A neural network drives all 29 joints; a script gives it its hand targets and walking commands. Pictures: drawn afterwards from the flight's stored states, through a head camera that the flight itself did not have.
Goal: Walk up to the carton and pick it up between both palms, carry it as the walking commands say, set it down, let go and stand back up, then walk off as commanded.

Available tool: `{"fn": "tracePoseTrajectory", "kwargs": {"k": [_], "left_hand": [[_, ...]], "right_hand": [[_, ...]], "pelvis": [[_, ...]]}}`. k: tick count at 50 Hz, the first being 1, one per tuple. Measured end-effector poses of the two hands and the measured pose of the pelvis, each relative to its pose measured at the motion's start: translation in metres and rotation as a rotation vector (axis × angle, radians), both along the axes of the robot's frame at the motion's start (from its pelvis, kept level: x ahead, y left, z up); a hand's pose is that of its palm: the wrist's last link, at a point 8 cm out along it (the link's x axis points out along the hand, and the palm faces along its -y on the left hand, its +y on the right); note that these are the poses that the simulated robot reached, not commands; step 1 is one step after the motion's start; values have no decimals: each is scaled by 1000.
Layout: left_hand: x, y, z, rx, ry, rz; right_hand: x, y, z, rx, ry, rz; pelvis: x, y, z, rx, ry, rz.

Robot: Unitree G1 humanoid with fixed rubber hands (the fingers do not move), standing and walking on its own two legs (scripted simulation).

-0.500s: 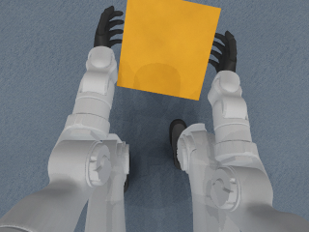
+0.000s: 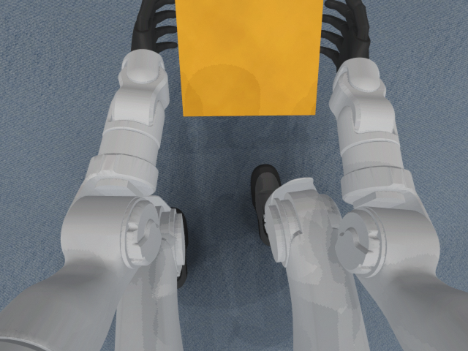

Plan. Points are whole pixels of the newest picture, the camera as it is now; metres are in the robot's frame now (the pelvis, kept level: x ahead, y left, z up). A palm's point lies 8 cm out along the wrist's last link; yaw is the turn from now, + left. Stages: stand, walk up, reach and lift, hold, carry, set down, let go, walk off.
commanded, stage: set down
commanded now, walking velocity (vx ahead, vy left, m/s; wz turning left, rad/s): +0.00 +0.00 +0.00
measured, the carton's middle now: (248, 49) +0.52 -0.08 -0.27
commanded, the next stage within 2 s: none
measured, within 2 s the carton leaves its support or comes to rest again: neither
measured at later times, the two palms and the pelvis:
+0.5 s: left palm (158, 52) +0.52 +0.06 -0.23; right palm (350, 58) +0.48 -0.23 -0.21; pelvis +0.00 +0.00 -0.02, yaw +0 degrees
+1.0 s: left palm (158, 58) +0.51 +0.07 -0.25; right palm (345, 60) +0.48 -0.23 -0.22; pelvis +0.00 +0.00 -0.03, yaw +0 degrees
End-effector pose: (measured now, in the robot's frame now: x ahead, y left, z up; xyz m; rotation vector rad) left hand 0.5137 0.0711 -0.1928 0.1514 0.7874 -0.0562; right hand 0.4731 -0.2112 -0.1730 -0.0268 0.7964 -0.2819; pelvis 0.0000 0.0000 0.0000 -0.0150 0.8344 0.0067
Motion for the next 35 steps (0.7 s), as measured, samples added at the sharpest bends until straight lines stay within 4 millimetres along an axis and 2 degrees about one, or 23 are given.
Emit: {"fn": "tracePoseTrajectory", "kwargs": {"k": [12, 17, 27, 35], "left_hand": [[3, -13, -31, -31, 36, -47], [3, -20, -36, -72, 25, -37], [4, -6, -43, -63, 26, -17], [4, -3, -50, -66, 34, -13]], "right_hand": [[-2, -19, -27, 18, 43, 16], [-2, -25, -29, 13, 38, 1], [5, -14, -35, 50, 54, 31], [8, -11, -39, 47, 62, 38]], "pelvis": [[-2, 3, -16, -7, -28, 1], [-3, 3, -20, -7, -40, 2], [-4, 3, -23, -8, -53, 3], [-2, 3, -23, -9, -49, 4]]}}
